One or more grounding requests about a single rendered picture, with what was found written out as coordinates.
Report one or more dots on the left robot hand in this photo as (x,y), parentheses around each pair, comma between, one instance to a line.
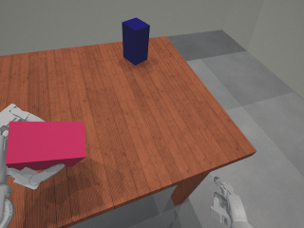
(26,177)

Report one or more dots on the left robot forearm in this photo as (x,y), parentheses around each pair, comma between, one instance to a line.
(7,208)

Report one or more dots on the table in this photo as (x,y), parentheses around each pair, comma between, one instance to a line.
(148,127)

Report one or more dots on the sponge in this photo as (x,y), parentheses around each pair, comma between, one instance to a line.
(40,145)

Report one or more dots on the right robot hand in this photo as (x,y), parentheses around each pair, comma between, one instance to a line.
(230,209)

